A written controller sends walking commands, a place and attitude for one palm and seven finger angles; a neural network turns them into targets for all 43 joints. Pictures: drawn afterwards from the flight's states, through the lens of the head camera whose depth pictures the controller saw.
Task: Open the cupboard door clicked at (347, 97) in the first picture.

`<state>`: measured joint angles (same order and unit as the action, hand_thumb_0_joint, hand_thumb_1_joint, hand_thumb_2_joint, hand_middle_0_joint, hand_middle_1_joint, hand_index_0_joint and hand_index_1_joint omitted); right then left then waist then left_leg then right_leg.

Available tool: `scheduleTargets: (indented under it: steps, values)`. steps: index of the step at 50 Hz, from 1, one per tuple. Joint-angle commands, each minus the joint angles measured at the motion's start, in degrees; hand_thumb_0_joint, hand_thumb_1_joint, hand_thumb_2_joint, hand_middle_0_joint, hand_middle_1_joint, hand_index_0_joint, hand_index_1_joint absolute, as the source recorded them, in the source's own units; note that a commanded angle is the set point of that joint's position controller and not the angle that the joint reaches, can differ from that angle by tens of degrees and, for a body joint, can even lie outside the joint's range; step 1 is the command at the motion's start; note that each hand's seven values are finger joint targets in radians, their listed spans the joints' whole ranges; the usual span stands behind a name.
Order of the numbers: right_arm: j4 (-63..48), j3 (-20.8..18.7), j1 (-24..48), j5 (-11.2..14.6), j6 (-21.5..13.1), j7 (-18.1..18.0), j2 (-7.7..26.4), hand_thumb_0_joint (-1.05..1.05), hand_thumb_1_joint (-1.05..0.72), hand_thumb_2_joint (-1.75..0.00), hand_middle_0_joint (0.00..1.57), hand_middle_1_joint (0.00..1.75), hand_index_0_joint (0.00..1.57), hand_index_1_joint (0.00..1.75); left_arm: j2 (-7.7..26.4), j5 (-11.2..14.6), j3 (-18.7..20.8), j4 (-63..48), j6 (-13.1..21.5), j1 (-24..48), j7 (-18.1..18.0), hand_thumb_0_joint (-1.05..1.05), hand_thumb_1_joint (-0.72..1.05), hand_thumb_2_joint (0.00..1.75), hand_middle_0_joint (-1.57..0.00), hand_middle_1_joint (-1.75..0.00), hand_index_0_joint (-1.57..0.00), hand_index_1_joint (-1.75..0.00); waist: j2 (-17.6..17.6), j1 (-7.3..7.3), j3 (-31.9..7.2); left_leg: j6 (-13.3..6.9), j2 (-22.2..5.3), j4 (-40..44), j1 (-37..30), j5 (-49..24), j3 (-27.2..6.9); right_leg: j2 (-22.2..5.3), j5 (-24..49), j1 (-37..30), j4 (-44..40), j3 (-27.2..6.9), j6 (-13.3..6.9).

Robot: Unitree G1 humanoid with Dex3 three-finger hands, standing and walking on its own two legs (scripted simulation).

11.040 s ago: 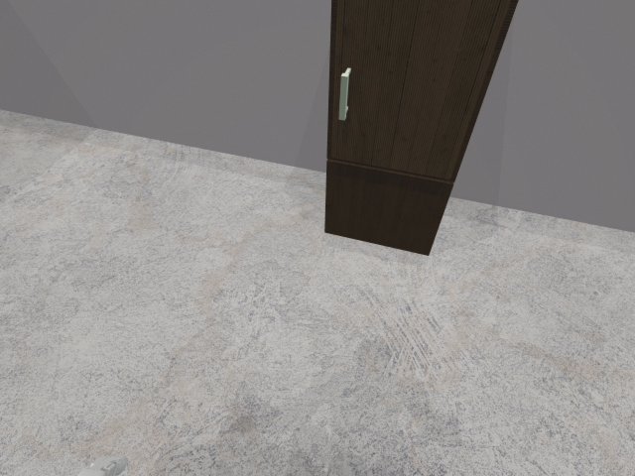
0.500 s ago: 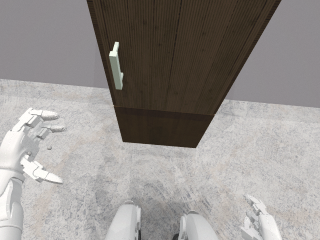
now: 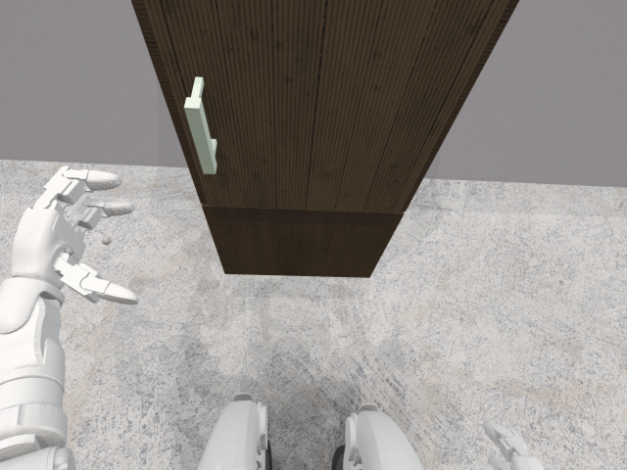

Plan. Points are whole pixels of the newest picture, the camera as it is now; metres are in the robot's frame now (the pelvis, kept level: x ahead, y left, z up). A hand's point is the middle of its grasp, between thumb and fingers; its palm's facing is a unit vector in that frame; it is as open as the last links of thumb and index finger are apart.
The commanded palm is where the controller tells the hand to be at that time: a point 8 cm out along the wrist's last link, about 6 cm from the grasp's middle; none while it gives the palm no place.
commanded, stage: move the hooked fingers beside the handle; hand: left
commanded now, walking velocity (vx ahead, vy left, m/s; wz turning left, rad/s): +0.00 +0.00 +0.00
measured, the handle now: (204, 129) +0.57 +0.17 +0.02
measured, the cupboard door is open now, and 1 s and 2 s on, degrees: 0 0 0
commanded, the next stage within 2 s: slide the fingers in behind the handle in 1.70 s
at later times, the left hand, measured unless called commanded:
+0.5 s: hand (132, 186) +0.46 +0.25 +0.03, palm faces +0.01 -1.00 -0.02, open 14.0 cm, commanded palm +0.45 +0.29 +0.03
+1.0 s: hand (159, 142) +0.54 +0.23 +0.03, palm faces +0.01 -1.00 -0.03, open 14.0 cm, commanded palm +0.51 +0.26 +0.02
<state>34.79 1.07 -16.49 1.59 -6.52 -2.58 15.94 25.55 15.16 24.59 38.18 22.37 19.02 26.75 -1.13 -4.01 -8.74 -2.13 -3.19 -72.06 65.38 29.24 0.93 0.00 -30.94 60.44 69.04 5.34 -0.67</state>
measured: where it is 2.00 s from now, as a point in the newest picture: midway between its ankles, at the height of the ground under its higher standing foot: outside the picture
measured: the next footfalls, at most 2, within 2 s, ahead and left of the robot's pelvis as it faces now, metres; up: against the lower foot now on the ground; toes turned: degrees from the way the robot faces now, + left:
none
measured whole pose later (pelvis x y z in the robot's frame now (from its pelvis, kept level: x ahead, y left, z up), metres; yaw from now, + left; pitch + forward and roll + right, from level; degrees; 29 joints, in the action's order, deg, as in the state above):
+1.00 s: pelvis -0.01 +0.00 -0.03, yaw -3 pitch +30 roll -6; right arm 35.0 4.0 -19.4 -1.0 3.4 -0.7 16.0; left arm 40.2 3.4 29.5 68.0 21.9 56.0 20.6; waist -2.2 -12.4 -7.2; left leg -2.3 -4.9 -78.9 79.2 30.4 -0.1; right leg 1.5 -31.2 73.8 74.5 5.9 -0.8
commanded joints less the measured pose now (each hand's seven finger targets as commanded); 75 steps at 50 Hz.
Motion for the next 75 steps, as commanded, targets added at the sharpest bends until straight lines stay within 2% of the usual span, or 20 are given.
scheduleTargets:
  steps: [1, 17, 21, 25, 27, 30, 33, 36, 38, 42, 44, 47, 49, 52, 57, 64, 67, 69, 73, 75]
  values:
    - [-5.3, -3.9, -3.8, 0.0, -1.1, -0.7, 10.0, 0.00, -0.90, -0.90, 0.20, 0.30, 0.20, 0.30, 14.4, 0.4, 3.2, -7.6, 4.3, 17.4, -1.4, 0.00, -0.50, 0.30, -0.30, -1.20, -0.30, -1.20, -6.2, 0.10, -21.7, 1.1, 1.0, 10.0, -23.4, -16.9, -5.1, 1.7, 11.3, -3.8, -8.5, -2.3, -0.9]
    - [-3.1, -3.2, -7.0, -0.8, 3.1, -0.4, 10.8, 0.00, -0.90, -0.90, 0.20, 0.30, 0.20, 0.30, 20.8, -3.3, 4.7, 7.5, 6.1, 36.5, -1.1, 0.00, -0.50, 0.30, -0.30, -1.20, -0.30, -1.20, -7.8, -1.80, -26.2, 0.6, 0.9, 6.0, -21.0, -17.5, -5.1, 2.1, 12.4, -1.6, -6.2, -3.1, -0.9]
    - [-2.4, -3.1, -7.8, -1.0, 4.1, -0.3, 11.0, 0.00, -0.90, -0.90, 0.20, 0.30, 0.20, 0.30, 20.9, -4.2, 3.3, 9.5, 6.2, 42.7, -1.5, 0.00, -0.50, 0.30, -0.30, -1.20, -0.30, -1.20, -8.5, -3.62, -26.6, 0.3, 0.7, 5.0, -21.2, -17.8, -5.6, 2.1, 12.2, 1.0, -5.8, -3.0, -0.8]
    - [-2.0, -2.9, -8.7, -1.3, 5.1, -0.2, 11.2, 0.00, -0.90, -0.90, 0.20, 0.30, 0.20, 0.30, 24.4, -4.9, 5.7, 10.3, 6.1, 44.4, -2.3, 0.00, -0.50, 0.30, -0.30, -1.20, -0.30, -1.20, -9.1, -3.36, -29.5, 0.4, 0.6, 4.3, -21.3, -19.7, -5.7, 2.3, 13.6, -0.2, -5.3, -3.1, -0.7]
    - [-1.9, -2.6, -8.9, -1.3, 5.7, -0.2, 11.4, 0.00, -0.90, -0.90, 0.20, 0.30, 0.20, 0.30, 25.7, -5.5, 6.1, 12.6, 5.5, 45.1, -2.6, 0.00, -0.50, 0.30, -0.30, -1.20, -0.30, -1.20, -7.6, -4.07, -27.7, 0.1, 0.5, 4.0, -18.6, -18.0, -5.5, 2.4, 12.9, -0.2, -5.5, -3.3, -0.6]
    - [-1.8, -2.5, -9.6, -1.5, 6.3, -0.1, 11.5, 0.00, -0.90, -0.90, 0.20, 0.30, 0.20, 0.30, 26.3, -6.4, 6.0, 12.8, 5.5, 47.2, -3.2, 0.00, -0.50, 0.30, -0.30, -1.20, -0.30, -1.20, -10.1, -4.12, -29.1, 0.4, 0.3, 4.1, -20.7, -19.6, -6.1, 2.4, 13.0, 1.4, -4.9, -2.8, -0.8]
    - [-1.4, -2.3, -10.2, -1.8, 6.7, 0.0, 11.5, 0.00, -0.90, -0.90, 0.20, 0.30, 0.20, 0.30, 24.6, -6.9, 3.9, 13.5, 5.5, 51.6, -4.0, 0.00, -0.50, 0.30, -0.30, -1.20, -0.30, -1.20, -11.1, -5.80, -28.4, 0.4, 0.1, 3.9, -21.6, -19.0, -7.1, 2.5, 11.8, 4.7, -4.6, -2.4, -0.9]
    - [-1.1, -2.2, -11.3, -2.1, 7.3, 0.1, 12.0, 0.00, -0.90, -0.90, 0.20, 0.30, 0.20, 0.30, 27.5, -7.8, 5.7, 15.3, 5.0, 53.3, -4.9, 0.00, -0.50, 0.30, -0.30, -1.20, -0.30, -1.20, -10.3, -5.89, -29.7, 0.4, 0.1, 3.3, -20.7, -19.1, -7.2, 2.5, 12.0, 4.1, -4.4, -2.4, -0.8]
    - [-0.9, -2.0, -11.8, -2.2, 7.6, 0.1, 11.9, 0.00, -0.90, -0.90, 0.20, 0.30, 0.20, 0.30, 26.8, -8.3, 4.7, 17.0, 4.5, 55.2, -5.3, 0.00, -0.50, 0.30, -0.30, -1.20, -0.30, -1.20, -10.0, -7.24, -28.7, 0.1, 0.0, 2.7, -20.0, -19.5, -7.2, 2.6, 12.4, 5.3, -4.2, -2.3, -0.7]
    - [-1.4, -1.5, -12.5, -2.5, 8.5, 0.5, 11.9, 0.00, -0.90, -0.90, 0.20, 0.30, 0.20, 0.30, 29.8, -9.7, 5.7, 17.8, 4.0, 57.2, -6.0, 0.00, -0.50, 0.30, -0.30, -1.20, -0.30, -1.20, -11.8, -6.94, -30.2, 0.2, -0.1, 2.0, -18.8, -20.5, -6.8, 2.7, 13.2, 4.3, -3.8, -2.4, -0.7]
    - [-1.4, -1.3, -13.1, -2.7, 8.9, 0.6, 12.1, 0.00, -0.90, -0.90, 0.20, 0.30, 0.20, 0.30, 30.2, -10.2, 5.5, 18.0, 3.9, 59.6, -6.3, 0.00, -0.50, 0.30, -0.30, -1.20, -0.30, -1.20, -12.3, -7.98, -30.5, 0.1, -0.4, 1.5, -19.5, -21.3, -7.2, 2.9, 13.6, 5.7, -3.5, -2.3, -0.7]
    - [-1.8, -1.2, -13.7, -2.9, 9.5, 0.9, 12.2, 0.00, -0.90, -0.90, 0.20, 0.30, 0.20, 0.30, 32.4, -10.6, 7.1, 18.8, 3.4, 57.5, -6.3, 0.00, -0.50, 0.30, -0.30, -1.20, -0.30, -1.20, -12.4, -6.88, -31.9, 0.2, -0.4, 1.3, -19.0, -22.5, -7.1, 2.9, 14.6, 4.1, -3.1, -2.2, -0.7]
    - [-2.3, -1.2, -13.8, -2.9, 10.0, 1.2, 12.2, 0.00, -0.90, -0.90, 0.20, 0.30, 0.20, 0.30, 31.9, -10.5, 7.2, 18.0, 3.1, 55.9, -5.9, 0.00, -0.50, 0.30, -0.30, -1.20, -0.30, -1.20, -13.6, -6.49, -33.0, 0.3, -0.5, 1.3, -20.4, -24.2, -7.1, 2.9, 15.6, 4.5, -2.8, -2.2, -0.7]
    - [-3.0, -1.4, -13.7, -2.5, 10.6, 1.3, 12.0, 0.00, -0.90, -0.90, 0.20, 0.30, 0.20, 0.30, 32.3, -9.8, 8.2, 17.0, 2.5, 52.5, -5.4, 0.00, -0.50, 0.30, -0.30, -1.20, -0.30, -1.20, -11.3, -5.77, -33.0, 0.1, -0.4, 1.6, -18.9, -24.4, -6.5, 3.0, 17.4, 1.4, -3.4, -2.6, -0.5]
    - [-2.3, -1.8, -13.6, -2.4, 10.5, 1.4, 11.6, 0.00, -0.90, -0.90, 0.20, 0.30, 0.20, 0.30, 32.2, -8.7, 8.8, 11.8, 3.5, 54.2, -5.1, 0.00, -0.50, 0.30, -0.30, -1.20, -0.30, -1.20, -12.8, -5.76, -34.5, 0.0, -0.3, 2.0, -20.3, -24.7, -6.2, 3.1, 18.4, -0.3, -4.2, -2.9, -0.4]
    - [-0.2, -2.3, -13.5, -2.4, 10.4, 1.3, 11.4, 0.00, -0.90, -0.90, 0.20, 0.30, 0.20, 0.30, 24.6, -8.3, 3.7, 13.6, 3.8, 54.7, -5.4, 0.00, -0.50, 0.30, -0.30, -1.20, -0.30, -1.20, -12.7, -7.62, -30.3, 0.5, -0.6, 3.3, -24.9, -24.1, -7.6, 2.9, 15.3, 5.6, -5.5, -1.9, -0.6]
    - [-0.6, -2.1, -13.3, -2.4, 10.4, 1.2, 11.5, 0.00, -0.90, -0.90, 0.20, 0.30, 0.20, 0.30, 25.6, -8.6, 4.2, 15.2, 3.6, 53.7, -6.0, 0.00, -0.50, 0.30, -0.30, -1.20, -0.30, -1.20, -11.3, -7.15, -28.9, 0.3, -0.2, 3.6, -22.4, -22.4, -7.1, 2.9, 14.7, 3.7, -5.8, -2.0, -0.7]
    - [-0.5, -2.1, -13.1, -2.7, 10.4, 1.4, 11.2, 0.00, -0.90, -0.90, 0.20, 0.30, 0.20, 0.30, 24.8, -8.9, 3.6, 13.9, 4.5, 55.0, -6.5, 0.00, -0.50, 0.30, -0.30, -1.20, -0.30, -1.20, -14.1, -7.04, -30.2, 0.6, -0.4, 3.4, -25.7, -25.1, -7.5, 2.9, 15.5, 5.6, -5.3, -1.8, -0.9]
    - [-1.3, -2.1, -12.5, -2.6, 10.5, 1.7, 11.0, 0.00, -0.90, -0.90, 0.20, 0.30, 0.20, 0.30, 24.2, -8.7, 3.7, 14.8, 5.5, 53.2, -7.0, 0.00, -0.50, 0.30, -0.30, -1.20, -0.30, -1.20, -13.3, -6.57, -29.4, 0.7, -0.2, 3.3, -25.1, -25.6, -7.3, 3.0, 15.9, 4.9, -4.9, -1.8, -1.1]
    - [-1.8, -1.9, -12.0, -2.5, 10.8, 1.5, 11.4, 0.00, -0.90, -0.90, 0.20, 0.30, 0.20, 0.30, 25.9, -8.8, 4.8, 16.5, 5.2, 52.7, -7.1, 0.00, -0.50, 0.30, -0.30, -1.20, -0.30, -1.20, -10.6, -6.80, -28.2, 0.4, 0.0, 3.1, -21.4, -22.7, -6.5, 3.1, 15.2, 3.3, -5.2, -2.3, -0.7]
